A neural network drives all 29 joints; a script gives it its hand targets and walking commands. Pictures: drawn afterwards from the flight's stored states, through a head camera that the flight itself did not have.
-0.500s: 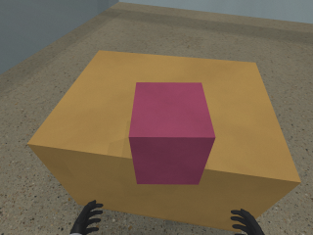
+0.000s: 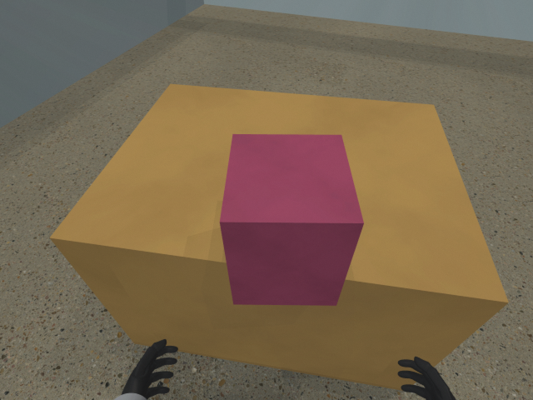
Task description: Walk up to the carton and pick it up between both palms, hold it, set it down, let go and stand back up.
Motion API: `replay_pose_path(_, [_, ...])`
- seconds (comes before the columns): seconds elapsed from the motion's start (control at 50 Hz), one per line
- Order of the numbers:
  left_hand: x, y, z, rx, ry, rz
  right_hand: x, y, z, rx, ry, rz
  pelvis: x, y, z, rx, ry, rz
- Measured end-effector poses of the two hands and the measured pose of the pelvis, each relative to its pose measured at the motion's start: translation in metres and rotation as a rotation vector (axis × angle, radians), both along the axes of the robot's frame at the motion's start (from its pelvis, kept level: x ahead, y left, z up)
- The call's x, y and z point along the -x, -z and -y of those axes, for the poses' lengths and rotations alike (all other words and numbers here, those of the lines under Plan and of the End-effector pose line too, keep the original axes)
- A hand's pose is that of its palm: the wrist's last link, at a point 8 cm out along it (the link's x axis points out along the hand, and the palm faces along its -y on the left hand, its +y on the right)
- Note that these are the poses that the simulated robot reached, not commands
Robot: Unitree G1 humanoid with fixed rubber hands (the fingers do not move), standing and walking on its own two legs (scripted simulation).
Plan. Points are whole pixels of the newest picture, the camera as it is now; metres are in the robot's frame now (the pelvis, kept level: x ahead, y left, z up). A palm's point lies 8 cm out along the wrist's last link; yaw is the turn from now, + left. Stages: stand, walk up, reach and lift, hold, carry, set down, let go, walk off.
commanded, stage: let go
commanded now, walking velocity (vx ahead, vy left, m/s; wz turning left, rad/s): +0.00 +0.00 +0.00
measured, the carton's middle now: (285, 222) +0.44 +0.00 +0.00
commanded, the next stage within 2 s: stand in 0.20 s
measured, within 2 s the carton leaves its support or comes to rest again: neither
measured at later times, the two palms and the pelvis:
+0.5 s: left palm out of the picture +0.10 +0.26 -0.10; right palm out of the picture +0.11 -0.21 -0.11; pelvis +0.00 +0.01 -0.01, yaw +4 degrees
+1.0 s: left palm out of the picture -0.01 +0.26 -0.14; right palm out of the picture +0.06 -0.20 -0.13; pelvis +0.00 +0.02 +0.00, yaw +6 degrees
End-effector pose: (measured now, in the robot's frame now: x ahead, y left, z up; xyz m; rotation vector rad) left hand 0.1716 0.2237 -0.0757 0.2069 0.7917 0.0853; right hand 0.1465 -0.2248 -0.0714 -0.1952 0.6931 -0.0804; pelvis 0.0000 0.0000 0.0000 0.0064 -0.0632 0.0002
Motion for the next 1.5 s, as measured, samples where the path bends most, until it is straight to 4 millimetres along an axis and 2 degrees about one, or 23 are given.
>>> replay_pose_path(0.24, [0.004,0.002,-0.003,-0.004,0.012,-0.009,0.006,0.002,-0.002,0.007,0.001,-0.019,0.005,0.001,-0.003,0.000,0.003,-0.011])
replay_pose_path(0.32, [0.011,0.006,-0.012,-0.021,0.016,-0.002,0.015,0.017,-0.001,0.005,0.028,-0.130,0.004,0.004,-0.006,0.016,-0.028,-0.032])
replay_pose_path(0.46, [0.053,0.022,-0.029,-0.015,-0.071,-0.074,0.037,0.040,-0.008,-0.001,0.023,-0.277,0.001,0.007,-0.010,0.027,-0.059,-0.043])
replay_pose_path(0.7, [0.127,0.047,-0.038,0.016,-0.200,-0.239,0.053,0.048,-0.018,0.019,0.003,-0.351,0.003,0.006,-0.018,0.032,-0.094,-0.053])
replay_pose_path(0.98, [0.179,0.059,-0.035,0.044,-0.274,-0.387,0.082,0.054,-0.022,0.026,0.031,-0.445,0.004,0.002,-0.024,0.026,-0.110,-0.055])
replay_pose_path(1.22, [0.205,0.066,-0.018,0.076,-0.297,-0.503,0.108,0.063,-0.028,0.005,0.054,-0.548,0.000,-0.001,-0.024,0.020,-0.112,-0.054])
replay_pose_path(1.5, [0.212,0.071,0.005,0.106,-0.301,-0.582,0.126,0.071,-0.036,-0.025,0.064,-0.639,-0.008,-0.001,-0.018,0.014,-0.111,-0.045])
